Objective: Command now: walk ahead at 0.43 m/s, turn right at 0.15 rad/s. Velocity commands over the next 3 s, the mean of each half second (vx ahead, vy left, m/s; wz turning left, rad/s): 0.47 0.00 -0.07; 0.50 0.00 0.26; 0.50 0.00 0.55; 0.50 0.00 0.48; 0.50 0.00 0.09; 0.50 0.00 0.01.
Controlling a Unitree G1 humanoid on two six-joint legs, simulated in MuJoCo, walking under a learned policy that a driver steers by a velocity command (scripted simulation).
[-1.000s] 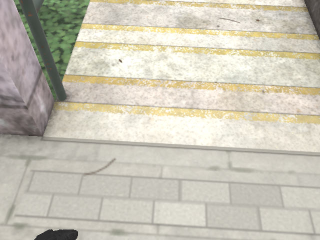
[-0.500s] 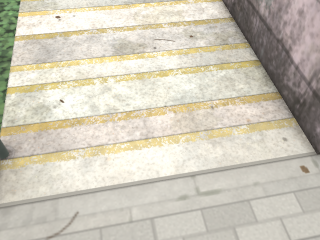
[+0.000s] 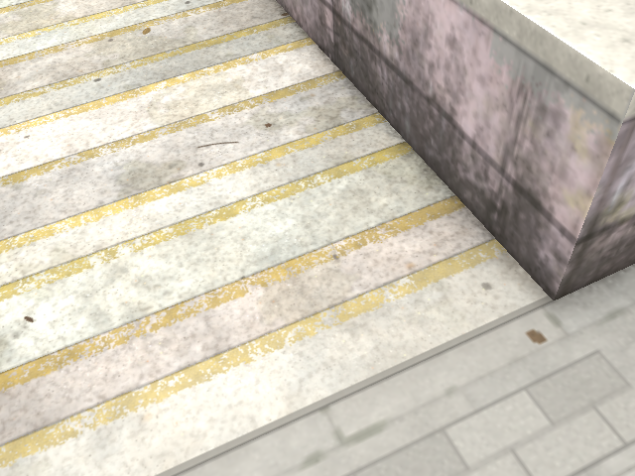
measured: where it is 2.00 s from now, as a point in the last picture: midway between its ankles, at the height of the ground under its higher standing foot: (266, 293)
